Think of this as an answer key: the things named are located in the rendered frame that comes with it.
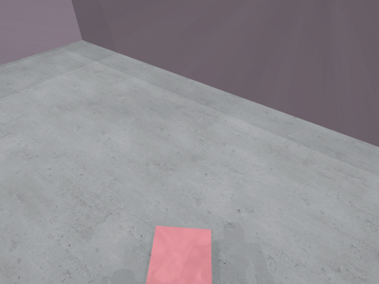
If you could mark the carton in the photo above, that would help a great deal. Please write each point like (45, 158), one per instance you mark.
(180, 256)

